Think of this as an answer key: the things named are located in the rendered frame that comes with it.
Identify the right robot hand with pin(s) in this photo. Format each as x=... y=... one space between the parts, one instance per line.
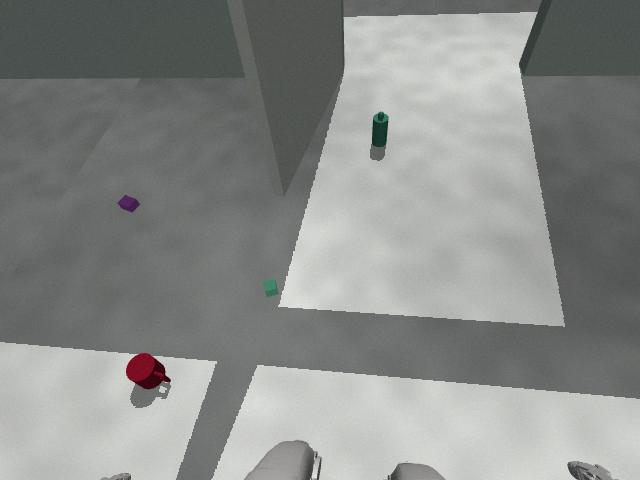
x=585 y=471

